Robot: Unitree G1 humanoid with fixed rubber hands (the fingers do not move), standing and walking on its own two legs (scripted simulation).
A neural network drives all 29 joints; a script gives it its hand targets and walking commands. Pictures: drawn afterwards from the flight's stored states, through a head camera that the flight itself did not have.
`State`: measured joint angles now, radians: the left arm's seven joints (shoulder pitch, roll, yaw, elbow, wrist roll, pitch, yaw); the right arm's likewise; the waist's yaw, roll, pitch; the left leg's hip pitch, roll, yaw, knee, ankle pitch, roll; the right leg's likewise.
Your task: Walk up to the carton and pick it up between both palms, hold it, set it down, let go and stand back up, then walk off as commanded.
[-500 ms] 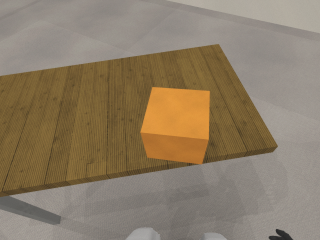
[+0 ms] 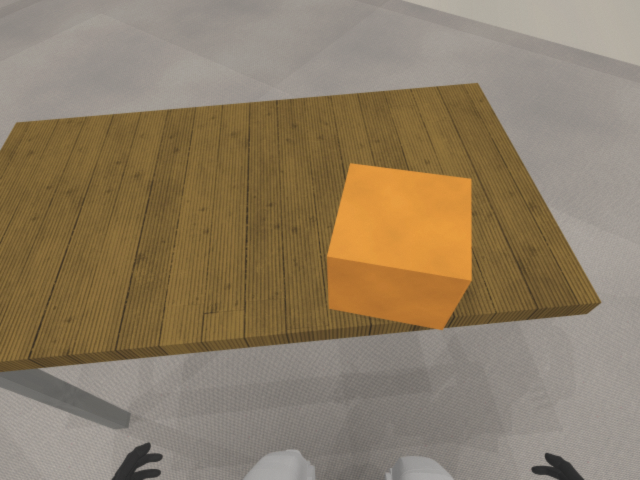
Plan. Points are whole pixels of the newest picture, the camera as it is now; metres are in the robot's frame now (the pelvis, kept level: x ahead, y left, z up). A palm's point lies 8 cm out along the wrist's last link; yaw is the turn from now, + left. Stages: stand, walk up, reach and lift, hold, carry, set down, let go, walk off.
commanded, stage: walk up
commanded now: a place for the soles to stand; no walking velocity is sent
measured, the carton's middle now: (396, 246) +0.40 -0.09 +0.00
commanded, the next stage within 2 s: none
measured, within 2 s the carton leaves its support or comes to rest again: neither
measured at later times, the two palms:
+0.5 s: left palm out of the picture +0.05 +0.28 -0.10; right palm out of the picture +0.04 -0.30 -0.11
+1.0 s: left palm out of the picture +0.02 +0.28 -0.11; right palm out of the picture +0.02 -0.30 -0.11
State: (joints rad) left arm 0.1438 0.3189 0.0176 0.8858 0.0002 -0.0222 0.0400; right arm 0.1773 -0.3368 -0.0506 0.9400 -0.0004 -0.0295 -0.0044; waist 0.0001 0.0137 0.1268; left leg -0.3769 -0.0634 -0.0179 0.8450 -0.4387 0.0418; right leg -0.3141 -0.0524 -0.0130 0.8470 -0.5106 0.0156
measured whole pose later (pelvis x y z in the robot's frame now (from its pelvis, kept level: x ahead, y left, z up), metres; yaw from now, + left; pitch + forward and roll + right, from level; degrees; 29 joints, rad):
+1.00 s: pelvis -0.06 +0.00 +0.00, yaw +1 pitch -6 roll +0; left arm 0.20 0.32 0.02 0.89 0.00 -0.02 0.02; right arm 0.18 -0.34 -0.06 0.96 0.00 -0.01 -0.01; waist 0.00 0.00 0.14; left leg -0.36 -0.05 -0.02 0.81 -0.39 0.03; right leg -0.31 -0.05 -0.02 0.82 -0.41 0.02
